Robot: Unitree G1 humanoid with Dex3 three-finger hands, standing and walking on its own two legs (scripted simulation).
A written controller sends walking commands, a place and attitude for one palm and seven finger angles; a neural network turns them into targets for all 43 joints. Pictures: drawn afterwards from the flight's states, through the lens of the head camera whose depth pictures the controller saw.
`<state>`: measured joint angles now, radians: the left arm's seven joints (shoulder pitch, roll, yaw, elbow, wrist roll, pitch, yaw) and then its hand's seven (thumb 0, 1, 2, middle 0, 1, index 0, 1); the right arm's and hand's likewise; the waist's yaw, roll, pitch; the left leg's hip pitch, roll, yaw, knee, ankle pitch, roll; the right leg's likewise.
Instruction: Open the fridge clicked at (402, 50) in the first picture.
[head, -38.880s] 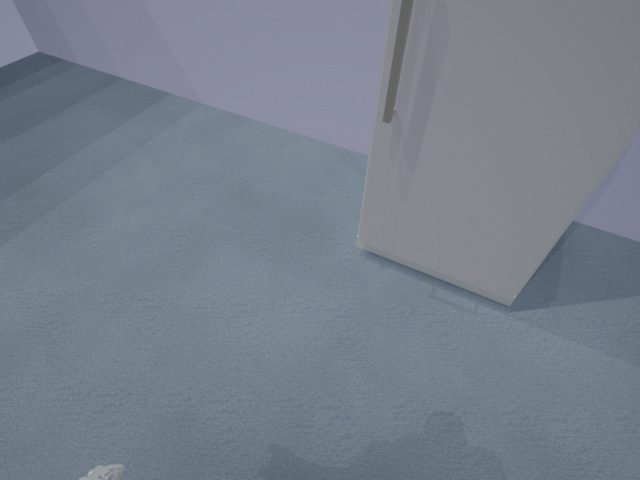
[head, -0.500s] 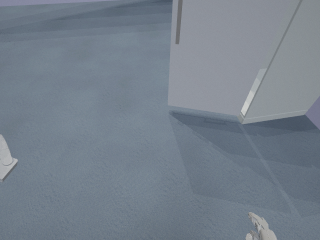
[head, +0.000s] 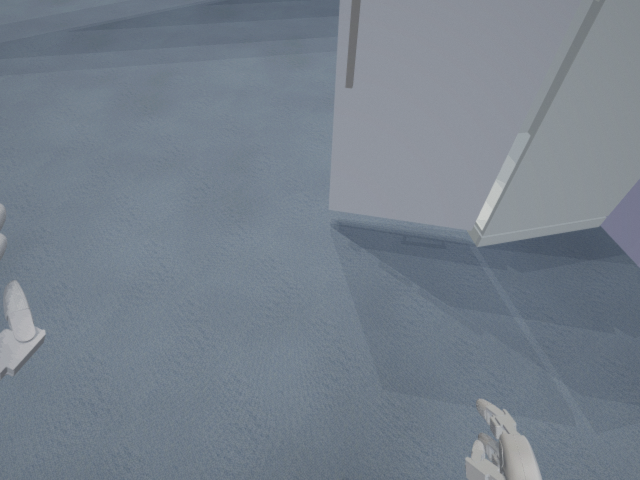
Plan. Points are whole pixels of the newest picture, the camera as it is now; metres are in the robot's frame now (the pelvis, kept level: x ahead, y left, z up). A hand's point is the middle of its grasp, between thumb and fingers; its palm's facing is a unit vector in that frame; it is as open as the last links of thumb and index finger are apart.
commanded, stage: stop stepping back and stand still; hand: left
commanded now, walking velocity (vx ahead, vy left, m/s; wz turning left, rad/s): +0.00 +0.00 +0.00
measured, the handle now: (356, 9) +1.18 -0.02 +0.10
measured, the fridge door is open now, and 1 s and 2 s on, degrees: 67 67 67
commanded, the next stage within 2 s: let the arm hang, fingers relaxed in 0.18 s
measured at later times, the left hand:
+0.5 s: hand (163, 475) +0.15 +0.22 -0.13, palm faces -0.04 -0.94 -0.33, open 7.4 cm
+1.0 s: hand out of the picture +0.07 +0.24 -0.15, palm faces -0.08 -0.94 -0.33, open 7.4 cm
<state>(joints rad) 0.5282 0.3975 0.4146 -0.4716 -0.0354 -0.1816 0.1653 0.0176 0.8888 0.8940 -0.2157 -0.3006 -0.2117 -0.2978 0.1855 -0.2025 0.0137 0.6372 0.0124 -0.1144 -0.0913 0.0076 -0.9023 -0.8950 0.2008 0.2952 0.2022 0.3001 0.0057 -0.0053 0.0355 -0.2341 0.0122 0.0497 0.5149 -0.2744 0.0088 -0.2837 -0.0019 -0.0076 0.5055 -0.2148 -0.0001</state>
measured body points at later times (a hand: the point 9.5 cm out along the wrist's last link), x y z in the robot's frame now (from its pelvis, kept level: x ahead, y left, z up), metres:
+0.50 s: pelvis +0.00 +0.01 -0.01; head +0.01 -0.01 +0.44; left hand +0.15 +0.27 -0.10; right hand +0.13 -0.26 -0.13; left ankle +0.00 +0.11 -0.74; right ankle +0.03 -0.12 -0.74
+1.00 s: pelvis +0.01 +0.01 +0.01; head +0.04 -0.01 +0.45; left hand +0.07 +0.29 -0.13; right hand +0.01 -0.25 -0.15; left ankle +0.00 +0.11 -0.74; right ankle +0.03 -0.12 -0.74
